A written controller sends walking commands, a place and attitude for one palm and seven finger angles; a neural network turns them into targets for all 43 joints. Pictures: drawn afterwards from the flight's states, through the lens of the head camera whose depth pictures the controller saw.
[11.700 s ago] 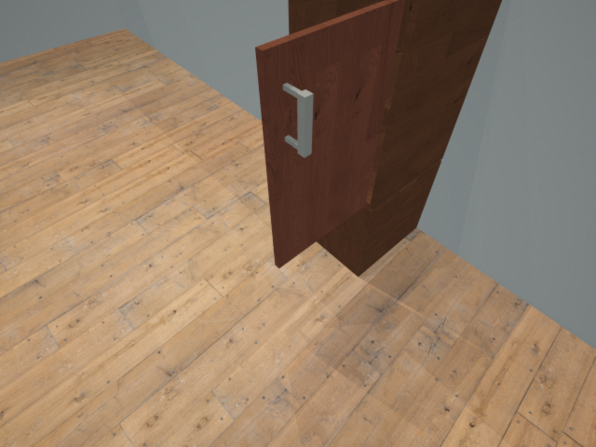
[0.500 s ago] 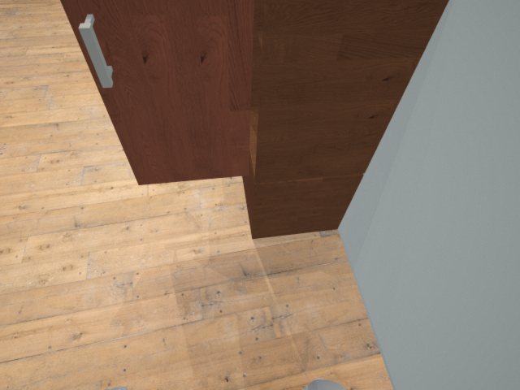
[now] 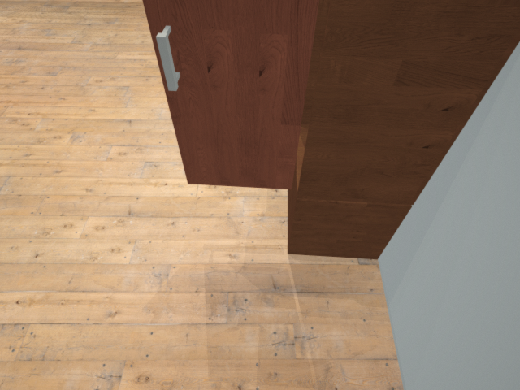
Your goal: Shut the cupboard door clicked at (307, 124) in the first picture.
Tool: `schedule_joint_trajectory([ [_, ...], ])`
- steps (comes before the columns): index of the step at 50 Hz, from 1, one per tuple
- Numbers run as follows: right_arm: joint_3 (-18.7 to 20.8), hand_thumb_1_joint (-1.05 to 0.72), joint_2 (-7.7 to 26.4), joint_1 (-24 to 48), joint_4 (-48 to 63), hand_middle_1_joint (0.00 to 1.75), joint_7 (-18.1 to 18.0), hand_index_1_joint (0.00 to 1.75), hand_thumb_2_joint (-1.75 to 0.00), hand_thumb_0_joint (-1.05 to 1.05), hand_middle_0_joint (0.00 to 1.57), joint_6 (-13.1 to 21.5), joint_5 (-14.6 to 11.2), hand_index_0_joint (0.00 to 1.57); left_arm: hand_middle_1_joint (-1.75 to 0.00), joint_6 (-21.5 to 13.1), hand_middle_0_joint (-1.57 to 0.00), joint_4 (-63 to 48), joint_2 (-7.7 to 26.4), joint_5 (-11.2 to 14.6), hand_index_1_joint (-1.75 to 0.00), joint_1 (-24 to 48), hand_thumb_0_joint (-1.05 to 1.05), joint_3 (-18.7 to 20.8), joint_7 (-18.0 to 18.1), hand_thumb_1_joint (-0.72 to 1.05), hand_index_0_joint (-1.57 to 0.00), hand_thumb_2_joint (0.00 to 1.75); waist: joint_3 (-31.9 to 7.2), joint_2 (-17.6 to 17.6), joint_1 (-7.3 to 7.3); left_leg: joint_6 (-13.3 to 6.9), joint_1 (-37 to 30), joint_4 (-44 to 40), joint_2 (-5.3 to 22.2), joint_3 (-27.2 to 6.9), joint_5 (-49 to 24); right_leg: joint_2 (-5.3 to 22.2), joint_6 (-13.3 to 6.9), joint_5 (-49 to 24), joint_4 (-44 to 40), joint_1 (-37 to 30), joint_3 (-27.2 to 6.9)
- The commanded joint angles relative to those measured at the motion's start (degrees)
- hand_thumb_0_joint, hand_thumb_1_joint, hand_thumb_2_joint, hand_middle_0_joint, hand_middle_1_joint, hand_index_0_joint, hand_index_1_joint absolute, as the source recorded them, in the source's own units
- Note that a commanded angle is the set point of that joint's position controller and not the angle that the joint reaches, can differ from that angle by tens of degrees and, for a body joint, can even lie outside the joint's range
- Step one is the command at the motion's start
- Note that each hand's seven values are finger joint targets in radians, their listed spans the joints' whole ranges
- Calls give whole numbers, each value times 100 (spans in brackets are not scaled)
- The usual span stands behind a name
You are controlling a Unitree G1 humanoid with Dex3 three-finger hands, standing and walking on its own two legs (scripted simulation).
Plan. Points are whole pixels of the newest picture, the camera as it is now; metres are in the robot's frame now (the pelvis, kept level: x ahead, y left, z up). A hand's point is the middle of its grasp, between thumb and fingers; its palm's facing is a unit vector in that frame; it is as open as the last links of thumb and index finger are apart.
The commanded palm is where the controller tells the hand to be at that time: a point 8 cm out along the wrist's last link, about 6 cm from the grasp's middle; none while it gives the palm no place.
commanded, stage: take the last steps up to it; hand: left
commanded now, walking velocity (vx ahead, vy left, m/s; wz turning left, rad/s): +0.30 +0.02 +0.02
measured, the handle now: (170, 59) +0.74 +0.27 +0.11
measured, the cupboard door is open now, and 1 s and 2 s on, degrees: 90 90 90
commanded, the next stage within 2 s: come to a stop and stand still in 0.58 s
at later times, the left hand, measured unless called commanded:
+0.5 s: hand (178, 337) +0.23 +0.18 -0.18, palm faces -0.02 -0.98 -0.21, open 7.4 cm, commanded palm none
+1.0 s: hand (177, 324) +0.26 +0.19 -0.19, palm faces +0.04 -0.98 -0.19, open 7.3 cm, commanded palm none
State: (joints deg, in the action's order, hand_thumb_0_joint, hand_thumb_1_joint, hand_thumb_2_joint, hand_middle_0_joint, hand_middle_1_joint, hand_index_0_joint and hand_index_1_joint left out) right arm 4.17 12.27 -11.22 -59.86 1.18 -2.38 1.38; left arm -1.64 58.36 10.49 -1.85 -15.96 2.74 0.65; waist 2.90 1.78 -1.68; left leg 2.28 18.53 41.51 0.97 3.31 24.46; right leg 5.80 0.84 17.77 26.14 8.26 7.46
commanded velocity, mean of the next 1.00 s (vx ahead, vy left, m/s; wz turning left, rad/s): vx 0.05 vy -0.01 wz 0.00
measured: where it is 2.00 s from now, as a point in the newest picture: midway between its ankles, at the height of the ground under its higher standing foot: outside the picture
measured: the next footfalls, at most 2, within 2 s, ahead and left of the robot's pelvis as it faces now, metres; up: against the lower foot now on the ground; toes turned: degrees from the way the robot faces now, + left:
left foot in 0.06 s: +0.04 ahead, +0.13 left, +0.00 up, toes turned +4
right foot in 0.48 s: +0.23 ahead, -0.10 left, +0.00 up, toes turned -8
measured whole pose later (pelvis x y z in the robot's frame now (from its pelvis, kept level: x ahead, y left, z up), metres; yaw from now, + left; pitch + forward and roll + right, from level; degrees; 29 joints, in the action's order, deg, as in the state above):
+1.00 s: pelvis +0.25 +0.02 -0.01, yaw -2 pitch +1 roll +0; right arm 1.9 8.6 -5.7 -58.7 -2.3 -0.5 1.2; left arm 2.6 61.6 9.5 -0.4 -13.8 2.1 2.3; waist 4.6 1.9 -1.7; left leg -2.4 18.8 30.2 1.4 6.6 12.0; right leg 1.8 0.5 31.2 46.3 15.7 2.9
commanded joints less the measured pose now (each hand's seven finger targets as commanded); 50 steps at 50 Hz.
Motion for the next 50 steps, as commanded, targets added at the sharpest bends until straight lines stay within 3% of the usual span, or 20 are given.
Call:
schedule_joint_trajectory([
  [1,-41,-90,213,-360,250,30,-47,30,-90,0,20,361,-17,20,-30,-52,-20,-25,880,63,-30,-171,0,182,-37,90,-20,90,-20,500,267,-143,-1368,-1881,-186,319,-843,837,-484,186,-481,815,-782],
  [2,40,-90,581,-817,114,30,-96,30,-90,0,20,410,3,20,-30,-35,-20,-115,659,98,-30,-80,0,138,-75,90,-20,90,-171,-481,490,-414,-2255,-2098,471,-532,-556,424,-248,600,373,1693,-414],
  [3,164,-90,1125,-1422,20,30,-146,30,-90,0,20,413,72,20,-30,-43,-20,-308,301,112,-30,29,0,63,-109,90,-20,90,-283,-1781,734,-1012,-2694,-2637,1771,-2248,-214,-191,-4,1191,1816,2635,266],
  [4,167,-90,1221,-1724,-25,30,-184,30,-90,0,20,382,78,20,-30,-60,-20,-524,370,50,-30,517,0,42,-96,90,-20,90,-91,-1345,899,-1455,-2331,-2972,2263,-2823,-69,-212,-94,1602,2828,2995,-97],
  [7,-4,-90,671,-961,177,30,-256,30,-90,0,20,478,36,20,-30,-23,-20,-318,425,43,-30,577,0,81,-167,90,-20,90,481,-1112,460,-1350,-1382,-3238,1790,-1929,-292,194,-163,529,3770,3102,-696],
  [11,-76,-90,490,-1002,94,30,-274,30,-90,0,20,636,-4,20,-30,16,-20,-114,272,50,-30,229,0,54,-201,90,-20,90,200,-698,222,-1216,-1547,-3122,1420,-819,-2298,146,-79,-171,3152,2648,-550],
  [19,-73,-90,483,-1327,-236,30,-281,30,-90,0,20,579,48,20,-30,33,-20,-367,192,68,-30,864,0,51,-219,90,-20,90,463,-785,317,-1150,-1332,-2782,1399,-491,-2738,-111,-181,-353,1365,1720,-147],
  [20,-74,-90,463,-1339,-270,30,-279,30,-90,0,20,566,54,20,-30,15,-20,-368,262,67,-30,832,0,74,-215,90,-20,90,425,-684,257,-1112,-1221,-2592,1359,-518,-2732,-203,-228,-331,1096,1336,-126],
  [22,-84,-90,462,-1181,-301,30,-278,30,-90,0,20,555,3,20,-30,-41,-20,-55,434,52,-30,-198,0,167,-190,90,-20,90,-10,-390,-259,-830,-768,-1373,966,-175,-2961,-395,-336,-728,448,-254,-79],
  [23,-96,-90,303,-1182,-252,30,-243,30,-90,0,20,570,-65,20,-30,-123,-20,208,834,26,-30,-1018,0,277,-139,90,-20,90,-482,367,-569,-560,171,22,457,202,-2197,413,-650,-678,92,-1584,-1134],
  [24,-109,-90,81,-1329,-110,30,-232,30,-90,0,20,575,-116,20,-30,-154,-20,375,1293,66,-30,-1552,0,374,-78,90,-20,90,-914,1581,-587,-293,1294,1852,-259,449,752,1892,-1362,-1127,-762,-2352,-3181],
  [26,-35,-90,160,-696,-11,30,-214,30,-90,0,20,485,-96,20,-30,-110,-20,134,914,139,-30,-718,0,286,19,90,-20,90,-172,965,-385,-371,1641,2992,263,-415,424,1853,-1469,-121,-1372,-884,-2996],
  [27,-42,-90,84,-591,-16,30,-189,30,-90,0,20,452,-50,20,-30,-122,-20,-22,648,135,-30,-291,0,217,36,90,-20,90,112,472,-169,-327,1495,2819,461,-481,-75,1610,-1296,-158,-1440,-228,-2355],
  [29,-93,-90,-168,-936,-173,30,-156,30,-90,0,20,362,6,20,-30,-216,-20,-88,325,107,-30,53,0,107,43,90,-20,90,-7,470,165,-203,955,2166,546,-345,-524,1238,-1047,-954,-1546,359,-1330],
  [31,-111,-90,-345,-1137,-278,30,-131,30,-90,0,20,309,3,20,-30,-275,-20,-27,277,82,-30,69,0,87,46,90,-20,90,-106,368,289,-94,643,1416,507,-122,-576,1072,-1022,-1525,-1529,486,-896],
  [38,-242,-90,-356,-653,-179,30,-183,30,-90,0,20,346,-51,20,-30,-214,-20,223,445,124,-30,49,0,32,91,90,-20,90,-350,426,209,53,-163,-1016,132,74,-1341,817,-852,-3892,-584,-128,-545],
  [39,-225,-90,-238,-680,-222,30,-200,30,-90,0,20,324,-55,20,-30,-170,-20,263,480,136,-30,82,0,17,120,90,-20,90,-381,520,264,36,-570,-1428,149,34,-1932,754,-703,-3758,-362,52,-489],
  [41,-158,-90,225,-680,-167,30,-248,30,-90,0,20,371,-63,20,-30,-50,-20,239,382,152,-30,-145,0,-10,187,90,-20,90,-589,-326,176,-292,-1245,-1442,847,-459,-4842,354,-270,-2568,125,414,-337],
  [45,-60,-90,632,-480,-40,30,-416,30,-90,0,20,229,-98,20,-30,235,-20,123,380,165,-30,-252,0,-38,208,90,-20,90,-402,-1550,208,-1087,-1136,-1900,1704,-1137,-6122,-181,-8,815,1175,653,-269],
  [50,124,-90,904,-269,255,30,-497,30,-90,0,20,116,9,20,-30,390,-20,-135,363,130,-30,-12,0,115,159,90,-20,90,-792,-633,324,-1584,-1512,-1671,2077,-1266,-5910,-405,-17,1709,3202,1618,-791],
])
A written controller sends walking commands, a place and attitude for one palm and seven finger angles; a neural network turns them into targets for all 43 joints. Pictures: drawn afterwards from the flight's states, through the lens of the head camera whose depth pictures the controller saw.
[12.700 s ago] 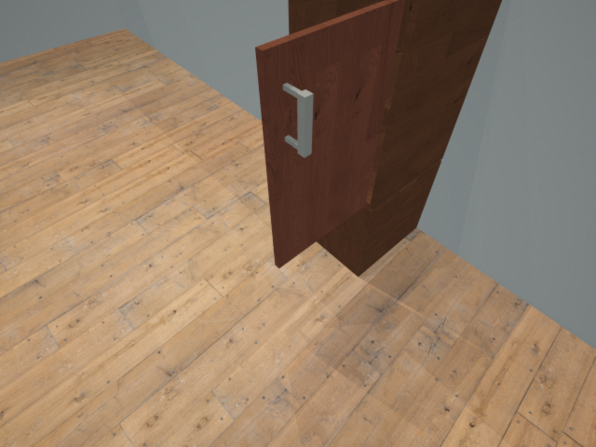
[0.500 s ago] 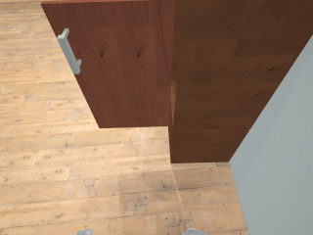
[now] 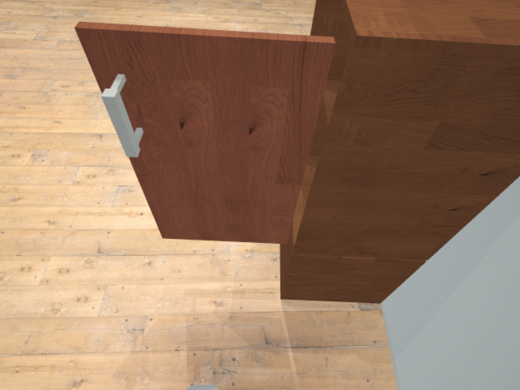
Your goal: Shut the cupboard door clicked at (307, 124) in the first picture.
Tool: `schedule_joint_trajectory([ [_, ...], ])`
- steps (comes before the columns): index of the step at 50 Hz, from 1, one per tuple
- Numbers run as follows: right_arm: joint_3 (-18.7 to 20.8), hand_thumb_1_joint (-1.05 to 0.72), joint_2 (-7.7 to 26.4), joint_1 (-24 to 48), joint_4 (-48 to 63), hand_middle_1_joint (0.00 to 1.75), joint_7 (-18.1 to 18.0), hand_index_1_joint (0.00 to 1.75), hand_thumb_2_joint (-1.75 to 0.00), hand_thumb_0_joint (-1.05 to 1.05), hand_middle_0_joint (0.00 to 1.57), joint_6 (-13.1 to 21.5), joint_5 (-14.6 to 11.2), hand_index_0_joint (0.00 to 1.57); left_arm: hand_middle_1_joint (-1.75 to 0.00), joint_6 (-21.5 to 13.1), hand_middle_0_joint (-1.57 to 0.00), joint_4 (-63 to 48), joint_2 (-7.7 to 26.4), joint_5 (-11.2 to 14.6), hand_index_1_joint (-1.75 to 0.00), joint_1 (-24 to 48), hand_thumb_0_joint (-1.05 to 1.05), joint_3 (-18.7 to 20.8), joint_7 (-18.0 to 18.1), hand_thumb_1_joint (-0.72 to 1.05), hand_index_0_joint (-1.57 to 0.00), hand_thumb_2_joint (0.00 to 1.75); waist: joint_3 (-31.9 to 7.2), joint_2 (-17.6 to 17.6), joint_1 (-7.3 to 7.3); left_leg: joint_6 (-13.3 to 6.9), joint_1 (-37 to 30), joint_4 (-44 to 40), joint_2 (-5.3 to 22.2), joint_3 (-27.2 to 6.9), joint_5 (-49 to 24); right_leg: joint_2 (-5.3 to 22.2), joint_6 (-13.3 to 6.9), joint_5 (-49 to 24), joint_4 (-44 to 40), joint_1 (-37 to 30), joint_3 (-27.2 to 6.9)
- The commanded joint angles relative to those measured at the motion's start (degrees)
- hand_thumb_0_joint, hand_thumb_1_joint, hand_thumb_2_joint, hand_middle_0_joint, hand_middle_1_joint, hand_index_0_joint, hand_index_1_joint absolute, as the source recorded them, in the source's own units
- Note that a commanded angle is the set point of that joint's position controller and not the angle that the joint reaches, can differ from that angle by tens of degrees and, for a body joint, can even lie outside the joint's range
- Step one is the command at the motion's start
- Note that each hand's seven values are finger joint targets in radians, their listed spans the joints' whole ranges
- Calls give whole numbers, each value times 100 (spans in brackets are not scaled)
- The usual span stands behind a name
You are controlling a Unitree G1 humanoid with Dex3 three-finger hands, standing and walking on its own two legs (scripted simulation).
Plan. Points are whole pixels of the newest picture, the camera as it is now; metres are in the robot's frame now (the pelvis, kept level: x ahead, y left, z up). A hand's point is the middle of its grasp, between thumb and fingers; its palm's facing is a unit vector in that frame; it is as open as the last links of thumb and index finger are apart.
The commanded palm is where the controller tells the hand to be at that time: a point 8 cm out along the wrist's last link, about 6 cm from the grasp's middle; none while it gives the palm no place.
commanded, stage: come to a stop and stand still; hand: left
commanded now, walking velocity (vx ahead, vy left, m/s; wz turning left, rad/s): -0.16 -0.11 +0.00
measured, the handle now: (126, 117) +0.48 +0.27 +0.12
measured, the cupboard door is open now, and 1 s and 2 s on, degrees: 90 90 90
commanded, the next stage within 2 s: look again from close up in 1.10 s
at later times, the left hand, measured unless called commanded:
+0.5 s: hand out of the picture +0.00 +0.13 -0.18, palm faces +0.04 -0.98 -0.19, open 7.3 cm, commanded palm none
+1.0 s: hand out of the picture -0.08 +0.16 -0.17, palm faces +0.03 -0.98 -0.21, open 7.4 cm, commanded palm none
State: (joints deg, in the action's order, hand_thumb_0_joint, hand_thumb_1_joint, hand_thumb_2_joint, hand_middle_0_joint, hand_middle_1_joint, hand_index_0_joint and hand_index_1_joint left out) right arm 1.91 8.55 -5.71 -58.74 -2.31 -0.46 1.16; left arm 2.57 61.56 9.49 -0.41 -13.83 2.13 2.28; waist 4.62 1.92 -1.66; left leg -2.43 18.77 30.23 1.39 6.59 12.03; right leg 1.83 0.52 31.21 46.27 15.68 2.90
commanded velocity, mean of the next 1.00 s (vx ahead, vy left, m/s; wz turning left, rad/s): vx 0.00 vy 0.00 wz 0.00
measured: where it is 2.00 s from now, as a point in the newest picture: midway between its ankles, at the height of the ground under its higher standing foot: outside the picture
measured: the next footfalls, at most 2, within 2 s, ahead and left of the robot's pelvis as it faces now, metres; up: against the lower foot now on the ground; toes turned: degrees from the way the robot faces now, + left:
right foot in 0.20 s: -0.01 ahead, -0.16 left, +0.00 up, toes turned -3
left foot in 0.42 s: +0.00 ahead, +0.07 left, +0.00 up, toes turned +3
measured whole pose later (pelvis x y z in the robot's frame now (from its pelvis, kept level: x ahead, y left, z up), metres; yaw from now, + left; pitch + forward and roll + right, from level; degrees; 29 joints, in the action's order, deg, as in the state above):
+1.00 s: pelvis -0.07 -0.02 +0.00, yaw +0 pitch -2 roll +0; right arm 0.2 9.7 -17.5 -58.8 -0.4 -0.1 1.3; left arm 0.1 59.8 9.9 -1.3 -19.4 -0.1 2.0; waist -0.4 0.0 0.0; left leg -2.7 14.8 28.5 -1.3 3.6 12.5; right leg 2.8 1.0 14.0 29.2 13.8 2.0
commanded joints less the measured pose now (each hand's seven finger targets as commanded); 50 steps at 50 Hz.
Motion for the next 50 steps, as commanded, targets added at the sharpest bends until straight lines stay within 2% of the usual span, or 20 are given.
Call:
schedule_joint_trajectory([
  [1,367,-90,1311,-726,204,30,-145,30,-90,0,20,-74,36,20,-30,-9,-20,-511,430,-11,-30,-208,0,197,-15,90,-20,90,-1039,-720,297,-1068,-1402,-604,2012,-1536,-4352,1,55,265,1246,861,-400],
  [6,379,-90,1256,-299,358,30,-52,30,-90,0,20,-76,60,20,-30,-9,-20,-637,332,-32,-30,-460,0,190,-71,90,-20,90,-1050,-1171,118,-715,-666,-803,1718,-1304,-2299,30,-6,-362,-283,-3,-121],
  [8,393,-90,1187,-225,393,30,7,30,-90,0,20,-121,-4,20,-30,-63,-20,-533,423,-70,-30,-879,0,202,-71,90,-20,90,-1028,-756,-62,-348,-163,-422,1306,-1037,-976,4,1,-1672,-1795,-841,58],
  [9,372,-90,912,-324,421,30,52,30,-90,0,20,-148,-61,20,-30,-121,-20,-580,720,-135,-30,-817,0,219,-52,90,-20,90,-784,191,0,10,215,130,745,-729,113,525,-152,-1926,-2689,-819,-692],
  [10,284,-90,488,-459,481,30,124,30,-90,0,20,-175,-86,20,-30,-189,-20,-696,1138,-158,-30,-383,0,246,-37,90,-20,90,-400,1502,177,379,564,663,50,-269,1334,1537,-651,-1848,-3179,-366,-1679],
  [11,282,-90,587,-227,542,30,189,30,-90,0,20,-228,-64,20,-30,-189,-20,-834,1275,-143,-30,-138,0,197,-59,90,-20,90,-327,1064,50,395,165,1436,-65,-430,1794,1922,-1008,-1513,-3413,456,-1758],
  [14,260,-90,573,-257,327,30,150,30,-90,0,20,-238,-53,20,-30,-295,-20,-696,960,-109,-30,194,0,106,-43,90,-20,90,-209,1156,212,386,452,2122,-6,-629,1546,1379,-1034,-3876,-2748,-80,-1198],
  [17,178,-90,426,-518,92,30,137,30,-90,0,20,-152,-89,20,-30,-346,-20,-539,928,-92,-30,62,0,92,-20,90,-20,90,-371,776,185,461,69,998,-26,-429,1278,1189,-926,-4741,-2384,-619,-843],
  [19,117,-90,402,-767,-97,30,106,30,-90,0,20,-71,-84,20,-30,-361,-20,-385,924,-33,-30,-14,0,64,-21,90,-20,90,-528,578,244,450,-639,-387,-27,-426,292,1051,-704,-4418,-2114,-666,-813],
  [21,93,-90,658,-856,-226,30,62,30,-90,0,20,72,-40,20,-30,-357,-20,-312,640,42,-30,-193,0,9,-56,90,-20,90,-625,-460,107,180,-1172,-774,667,-1086,-1700,558,-238,-3358,-2023,-388,-555],
  [22,101,-90,766,-800,-243,30,45,30,-90,0,20,67,-33,20,-30,-330,-20,-285,550,21,-30,-241,0,0,-30,90,-20,90,-595,-516,48,106,-959,-767,865,-1129,-1517,433,-163,-2706,-2286,-571,-533],
  [24,45,-90,694,-762,-359,30,14,30,-90,0,20,85,-34,20,-30,-261,-20,-143,567,17,-30,-83,0,-16,-40,90,-20,90,-441,-939,65,112,-670,-934,711,-1141,-1229,391,-147,-2456,-2307,-811,-410],
  [28,19,-90,602,-903,-436,30,14,30,-90,0,20,65,-45,20,-30,-259,-20,35,534,11,-30,-159,0,-57,-77,90,-20,90,-62,-420,73,194,-495,-1265,525,-1054,-6,407,-179,-1905,-2717,-732,-489],
  [29,1,-90,790,-485,-19,30,71,30,-90,0,20,182,-88,20,-30,-409,-20,97,625,-96,-30,-755,0,-114,197,90,-20,90,-57,-562,-97,289,-585,80,467,-643,-872,717,-163,-4126,-2477,-317,-821],
  [30,-73,-90,627,-757,198,30,97,30,-90,0,20,174,-71,20,-30,-538,-20,-61,899,-93,-30,-501,0,-84,159,90,-20,90,-267,-432,257,310,-618,-115,340,-677,-740,927,-326,-5145,-2298,-558,-839],
  [31,-63,-90,507,-1299,106,30,104,30,-90,0,20,244,-23,20,-30,-579,-20,-165,797,-55,-30,-494,0,-95,122,90,-20,90,-1062,-345,345,215,-829,-228,333,-688,-867,836,-406,-5236,-1860,-952,-757],
  [33,-49,-90,602,-1352,120,30,55,30,-90,0,20,236,-59,20,-30,-523,-20,-214,644,-24,-30,-478,0,-137,85,90,-20,90,-1296,112,279,139,-968,-221,454,-808,-1362,650,-335,-4266,-1850,-988,-509],
  [36,-63,-90,667,-1146,240,30,70,30,-90,0,20,174,-42,20,-30,-407,-20,-292,582,-41,-30,-401,0,-161,40,90,-20,90,-113,-222,217,68,-382,-630,448,-939,-387,445,-310,-2148,-2212,-291,-532],
  [39,-32,-90,746,-1165,335,30,124,30,-90,0,20,118,-11,20,-30,-362,-20,-365,595,-74,-30,-484,0,-148,8,90,-20,90,365,-187,236,61,39,-994,339,-1088,1000,352,-318,-766,-2447,161,-638],
  [50,-33,-90,787,-1313,273,30,136,30,-90,0,20,164,-16,20,-30,-371,-20,-443,575,-80,-30,-784,0,-135,-30,90,-20,90,71,-212,182,-6,63,-1294,387,-1235,1264,348,-258,-978,-2449,-2,-545],
])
